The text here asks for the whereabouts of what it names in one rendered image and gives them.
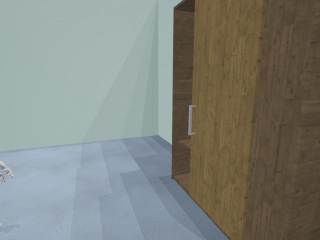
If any wardrobe door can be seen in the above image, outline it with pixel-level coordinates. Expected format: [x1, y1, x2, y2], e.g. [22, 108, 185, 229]
[244, 0, 317, 240]
[189, 0, 267, 240]

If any left robot hand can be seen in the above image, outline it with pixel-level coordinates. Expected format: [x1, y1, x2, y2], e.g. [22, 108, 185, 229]
[0, 161, 14, 182]

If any handle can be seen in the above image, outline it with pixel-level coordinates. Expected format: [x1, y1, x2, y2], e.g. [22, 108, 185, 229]
[188, 105, 196, 136]
[270, 123, 283, 175]

